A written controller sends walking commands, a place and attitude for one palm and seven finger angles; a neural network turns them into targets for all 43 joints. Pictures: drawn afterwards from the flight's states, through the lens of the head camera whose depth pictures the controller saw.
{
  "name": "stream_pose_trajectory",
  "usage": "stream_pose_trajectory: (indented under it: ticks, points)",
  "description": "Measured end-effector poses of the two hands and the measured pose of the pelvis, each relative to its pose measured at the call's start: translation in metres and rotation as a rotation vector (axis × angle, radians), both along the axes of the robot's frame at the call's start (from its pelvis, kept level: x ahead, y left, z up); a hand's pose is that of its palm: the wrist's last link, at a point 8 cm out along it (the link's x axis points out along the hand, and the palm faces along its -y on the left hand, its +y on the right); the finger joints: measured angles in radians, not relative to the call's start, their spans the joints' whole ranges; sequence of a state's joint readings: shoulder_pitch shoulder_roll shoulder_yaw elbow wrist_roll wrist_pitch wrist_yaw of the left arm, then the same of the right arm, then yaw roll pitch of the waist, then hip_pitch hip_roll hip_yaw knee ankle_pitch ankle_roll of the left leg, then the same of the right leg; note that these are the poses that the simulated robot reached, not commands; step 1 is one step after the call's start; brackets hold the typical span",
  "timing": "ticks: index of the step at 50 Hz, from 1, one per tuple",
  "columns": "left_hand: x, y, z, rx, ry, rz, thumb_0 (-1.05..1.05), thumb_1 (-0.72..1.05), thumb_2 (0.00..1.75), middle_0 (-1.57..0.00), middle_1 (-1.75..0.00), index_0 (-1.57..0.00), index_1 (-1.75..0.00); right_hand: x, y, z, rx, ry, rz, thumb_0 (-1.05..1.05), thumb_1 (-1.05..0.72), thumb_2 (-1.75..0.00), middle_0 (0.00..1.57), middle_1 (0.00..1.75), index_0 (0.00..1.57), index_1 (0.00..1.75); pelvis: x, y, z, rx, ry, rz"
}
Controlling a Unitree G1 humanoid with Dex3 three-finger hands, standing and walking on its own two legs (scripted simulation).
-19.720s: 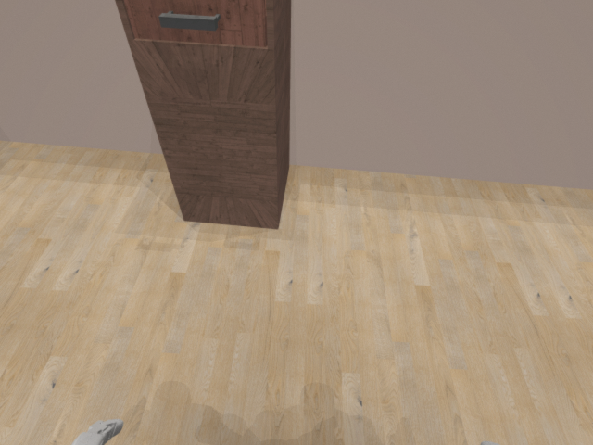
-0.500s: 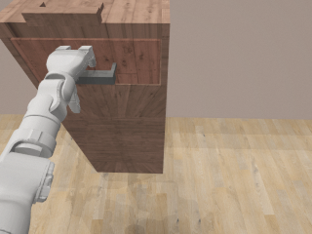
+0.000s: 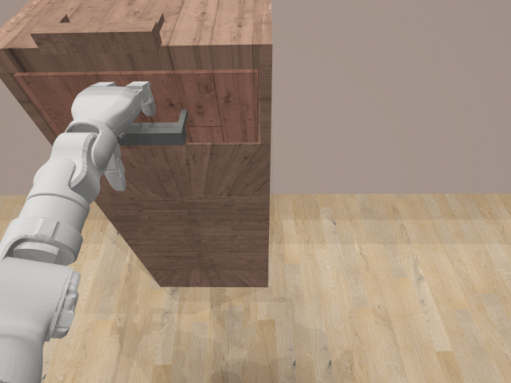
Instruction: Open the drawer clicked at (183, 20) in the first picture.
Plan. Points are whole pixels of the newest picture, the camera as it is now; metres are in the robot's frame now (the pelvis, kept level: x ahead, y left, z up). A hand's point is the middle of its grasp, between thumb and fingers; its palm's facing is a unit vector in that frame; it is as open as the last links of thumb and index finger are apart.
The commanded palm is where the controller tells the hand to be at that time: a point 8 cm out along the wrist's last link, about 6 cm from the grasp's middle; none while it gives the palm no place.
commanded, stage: lift the fingers back up to retry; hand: left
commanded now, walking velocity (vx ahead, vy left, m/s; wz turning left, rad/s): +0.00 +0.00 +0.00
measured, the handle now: (143, 124) +0.51 +0.20 +0.12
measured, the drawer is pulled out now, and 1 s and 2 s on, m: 0.00 0.00 0.00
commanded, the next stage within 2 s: re-aim the fingers above the handle in 0.44 s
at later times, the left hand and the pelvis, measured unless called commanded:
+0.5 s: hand (113, 110) +0.47 +0.21 +0.18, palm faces +0.00 -0.01 -1.00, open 13.6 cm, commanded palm +0.45 +0.22 +0.25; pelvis +0.01 +0.00 +0.01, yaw +0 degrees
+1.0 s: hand (118, 109) +0.46 +0.20 +0.19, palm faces +0.04 -0.02 -1.00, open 13.8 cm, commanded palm +0.44 +0.21 +0.25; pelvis +0.01 +0.00 +0.01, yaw +0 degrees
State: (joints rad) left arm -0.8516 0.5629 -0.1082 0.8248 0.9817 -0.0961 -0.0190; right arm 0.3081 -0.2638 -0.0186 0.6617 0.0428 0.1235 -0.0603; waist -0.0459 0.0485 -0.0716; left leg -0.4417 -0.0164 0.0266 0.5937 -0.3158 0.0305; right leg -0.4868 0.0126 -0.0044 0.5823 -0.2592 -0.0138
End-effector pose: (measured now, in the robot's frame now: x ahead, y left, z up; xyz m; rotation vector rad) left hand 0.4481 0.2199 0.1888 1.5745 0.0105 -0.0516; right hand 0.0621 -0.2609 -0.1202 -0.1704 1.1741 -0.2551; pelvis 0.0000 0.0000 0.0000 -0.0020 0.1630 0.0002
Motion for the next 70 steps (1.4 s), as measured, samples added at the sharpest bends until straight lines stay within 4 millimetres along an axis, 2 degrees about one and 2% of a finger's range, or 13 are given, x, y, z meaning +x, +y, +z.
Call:
stream_pose_trajectory:
  ticks: [6,16,24,29,37,46,52,60,66,70]
  points:
    - [0.000,0.000,0.007,-0.003,-0.019,-0.027,0.00,-0.49,0.30,-0.40,-1.23,-0.34,-1.22,0.017,0.008,0.001,0.015,-0.018,0.018,0.00,-0.90,-0.90,0.20,0.29,0.20,0.30,0.007,0.004,0.003,-0.003,-0.008,0.003]
    - [-0.001,-0.005,0.045,-0.013,-0.075,-0.008,0.00,-0.49,0.30,-0.42,-1.23,-0.38,-1.23,0.060,0.021,0.005,0.060,-0.091,0.069,0.00,-0.90,-0.90,0.20,0.29,0.20,0.30,0.015,0.009,0.007,-0.003,-0.035,0.008]
    - [-0.001,-0.005,0.049,-0.015,-0.039,0.015,0.00,-0.49,0.30,-0.37,-1.22,-0.37,-1.23,0.082,0.024,0.015,0.060,-0.147,0.098,0.00,-0.90,-0.90,0.20,0.30,0.20,0.30,0.014,0.005,0.009,0.004,-0.044,0.004]
    - [-0.002,-0.001,0.046,-0.013,-0.026,0.014,0.00,-0.49,0.30,-0.35,-1.21,-0.34,-1.22,0.081,0.018,0.018,0.043,-0.147,0.098,0.00,-0.90,-0.90,0.20,0.30,0.20,0.30,0.013,0.002,0.009,0.004,-0.045,0.004]
    - [-0.002,0.001,0.044,-0.007,-0.025,-0.003,0.00,-0.49,0.30,-0.34,-1.22,-0.33,-1.21,0.062,0.006,0.014,0.018,-0.090,0.080,0.00,-0.90,-0.90,0.20,0.29,0.20,0.30,0.013,0.000,0.009,0.002,-0.039,0.007]
    - [-0.005,-0.010,0.048,-0.017,-0.055,-0.037,0.00,-0.49,0.30,-0.34,-1.21,-0.32,-1.21,0.047,0.006,0.008,0.035,-0.052,0.056,0.00,-0.90,-0.90,0.20,0.29,0.20,0.30,0.015,0.002,0.009,0.001,-0.041,0.002]
    - [-0.007,-0.013,0.053,-0.027,-0.075,-0.022,0.00,-0.49,0.30,-0.33,-1.21,-0.32,-1.21,0.052,0.011,0.007,0.061,-0.075,0.057,0.01,-0.90,-0.90,0.20,0.29,0.20,0.30,0.013,0.002,0.010,0.004,-0.049,-0.004]
    - [-0.011,-0.006,0.044,-0.005,-0.032,0.019,0.00,-0.49,0.30,-0.32,-1.20,-0.32,-1.20,0.065,0.014,0.012,0.062,-0.118,0.077,0.00,-0.90,-0.90,0.20,0.29,0.20,0.30,0.010,0.000,0.010,0.006,-0.052,-0.002]
    - [-0.015,-0.013,0.043,-0.007,-0.033,-0.031,0.00,-0.49,0.30,-0.32,-1.20,-0.32,-1.20,0.070,0.012,0.015,0.041,-0.131,0.092,0.00,-0.90,-0.90,0.20,0.29,0.20,0.30,0.009,0.000,0.010,0.005,-0.056,0.010]
    - [-0.009,-0.018,0.045,-0.014,-0.043,-0.040,0.00,-0.49,0.30,-0.32,-1.20,-0.32,-1.21,0.070,0.010,0.016,0.031,-0.129,0.094,0.00,-0.90,-0.90,0.20,0.29,0.20,0.30,0.009,-0.001,0.009,0.005,-0.054,0.014]
